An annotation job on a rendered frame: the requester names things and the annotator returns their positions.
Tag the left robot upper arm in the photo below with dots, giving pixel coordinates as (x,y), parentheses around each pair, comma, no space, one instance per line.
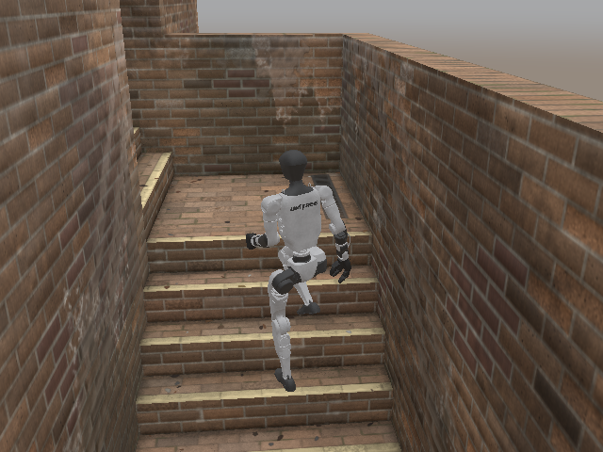
(270,207)

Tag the robot left hand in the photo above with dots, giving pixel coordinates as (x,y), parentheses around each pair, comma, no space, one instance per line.
(248,241)

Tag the humanoid robot torso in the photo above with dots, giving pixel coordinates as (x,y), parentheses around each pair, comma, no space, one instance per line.
(299,222)

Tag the left robot foot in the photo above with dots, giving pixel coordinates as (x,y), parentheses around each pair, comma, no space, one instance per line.
(289,384)

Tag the robot right hand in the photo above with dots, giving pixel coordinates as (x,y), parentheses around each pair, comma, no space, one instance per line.
(337,267)

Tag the right robot upper arm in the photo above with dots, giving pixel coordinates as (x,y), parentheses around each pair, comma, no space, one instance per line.
(328,203)

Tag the robot right forearm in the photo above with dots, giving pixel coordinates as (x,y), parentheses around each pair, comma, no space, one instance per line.
(342,245)

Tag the robot left forearm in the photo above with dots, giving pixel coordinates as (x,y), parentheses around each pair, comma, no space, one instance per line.
(260,241)

